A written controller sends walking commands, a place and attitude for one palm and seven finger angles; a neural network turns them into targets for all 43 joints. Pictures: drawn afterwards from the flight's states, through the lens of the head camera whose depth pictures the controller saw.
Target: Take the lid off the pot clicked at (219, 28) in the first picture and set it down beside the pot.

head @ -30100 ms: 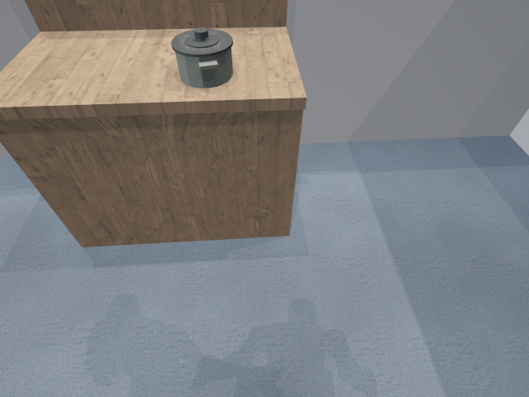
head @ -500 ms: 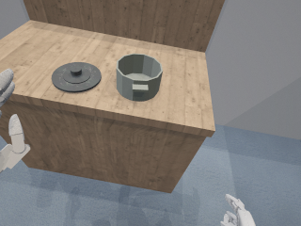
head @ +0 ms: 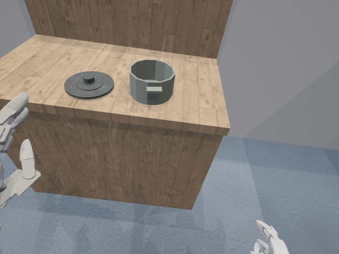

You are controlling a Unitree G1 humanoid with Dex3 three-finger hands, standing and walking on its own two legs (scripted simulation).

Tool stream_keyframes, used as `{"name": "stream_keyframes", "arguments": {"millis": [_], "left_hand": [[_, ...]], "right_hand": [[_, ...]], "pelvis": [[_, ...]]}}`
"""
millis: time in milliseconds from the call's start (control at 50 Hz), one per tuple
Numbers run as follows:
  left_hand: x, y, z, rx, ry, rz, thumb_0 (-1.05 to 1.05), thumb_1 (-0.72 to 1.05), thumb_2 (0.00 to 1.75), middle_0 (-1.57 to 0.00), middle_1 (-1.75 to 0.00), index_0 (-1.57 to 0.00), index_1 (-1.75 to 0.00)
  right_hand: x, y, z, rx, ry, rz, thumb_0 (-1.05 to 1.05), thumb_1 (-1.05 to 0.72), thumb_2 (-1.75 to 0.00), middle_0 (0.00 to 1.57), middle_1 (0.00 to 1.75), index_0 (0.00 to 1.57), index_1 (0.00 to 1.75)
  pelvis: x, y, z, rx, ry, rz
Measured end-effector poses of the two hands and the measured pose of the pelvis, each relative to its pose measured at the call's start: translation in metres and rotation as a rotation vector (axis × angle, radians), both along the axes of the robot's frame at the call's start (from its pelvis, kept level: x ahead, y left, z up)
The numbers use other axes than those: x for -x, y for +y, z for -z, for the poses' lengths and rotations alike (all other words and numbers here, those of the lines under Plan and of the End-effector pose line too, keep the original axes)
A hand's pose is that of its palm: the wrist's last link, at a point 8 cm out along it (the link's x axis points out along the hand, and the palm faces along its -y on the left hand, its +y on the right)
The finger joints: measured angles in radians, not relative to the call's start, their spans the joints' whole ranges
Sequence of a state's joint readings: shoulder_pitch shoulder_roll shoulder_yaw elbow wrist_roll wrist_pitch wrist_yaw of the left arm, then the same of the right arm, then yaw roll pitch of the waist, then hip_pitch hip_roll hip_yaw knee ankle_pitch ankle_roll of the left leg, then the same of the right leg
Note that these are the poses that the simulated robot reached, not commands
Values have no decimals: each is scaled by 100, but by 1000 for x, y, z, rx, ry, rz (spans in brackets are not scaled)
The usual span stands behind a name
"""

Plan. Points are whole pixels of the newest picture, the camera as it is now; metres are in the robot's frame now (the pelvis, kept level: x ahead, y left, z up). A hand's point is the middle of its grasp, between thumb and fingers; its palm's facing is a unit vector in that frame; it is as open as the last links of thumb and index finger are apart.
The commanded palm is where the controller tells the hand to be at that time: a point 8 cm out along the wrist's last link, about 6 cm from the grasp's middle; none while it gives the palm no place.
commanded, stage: stop stepping back and stand still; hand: left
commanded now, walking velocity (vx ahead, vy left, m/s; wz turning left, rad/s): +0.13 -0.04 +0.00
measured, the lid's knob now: (88, 78) +0.71 +0.31 +0.03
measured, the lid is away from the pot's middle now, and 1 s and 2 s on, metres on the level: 0.24 0.24 0.24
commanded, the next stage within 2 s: let the arm hang, fingers relaxed in 0.56 s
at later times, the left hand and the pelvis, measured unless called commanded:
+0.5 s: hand out of the picture +0.14 +0.26 +0.20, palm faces +0.41 -0.84 -0.36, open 7.4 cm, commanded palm +0.08 +0.30 +0.22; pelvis -0.04 +0.01 +0.01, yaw +1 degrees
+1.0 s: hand out of the picture +0.00 +0.17 -0.18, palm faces +0.07 -0.99 -0.11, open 7.1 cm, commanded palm none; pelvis +0.00 +0.01 +0.01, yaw +4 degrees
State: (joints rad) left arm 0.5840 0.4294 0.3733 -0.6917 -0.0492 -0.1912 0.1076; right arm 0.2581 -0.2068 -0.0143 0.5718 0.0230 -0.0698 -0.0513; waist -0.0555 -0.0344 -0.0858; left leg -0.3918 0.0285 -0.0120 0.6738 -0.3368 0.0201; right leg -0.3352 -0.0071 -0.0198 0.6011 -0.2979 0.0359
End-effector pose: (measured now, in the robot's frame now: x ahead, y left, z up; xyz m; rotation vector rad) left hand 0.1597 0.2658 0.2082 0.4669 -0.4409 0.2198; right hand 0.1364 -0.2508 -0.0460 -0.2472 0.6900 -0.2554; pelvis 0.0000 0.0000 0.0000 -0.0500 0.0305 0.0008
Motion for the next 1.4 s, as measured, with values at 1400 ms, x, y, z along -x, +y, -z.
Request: {"name": "stream_keyframes", "arguments": {"millis": [1400], "left_hand": [[145, -50, 341, 513, 1804, -399, 1, 92, 90, -20, -30, -19, -30]], "right_hand": [[98, 29, 82, -166, 721, 52, 2, -94, -90, 20, 30, 20, 30]], "pelvis": [[-39, -5, -15, -41, -17, -53]]}}
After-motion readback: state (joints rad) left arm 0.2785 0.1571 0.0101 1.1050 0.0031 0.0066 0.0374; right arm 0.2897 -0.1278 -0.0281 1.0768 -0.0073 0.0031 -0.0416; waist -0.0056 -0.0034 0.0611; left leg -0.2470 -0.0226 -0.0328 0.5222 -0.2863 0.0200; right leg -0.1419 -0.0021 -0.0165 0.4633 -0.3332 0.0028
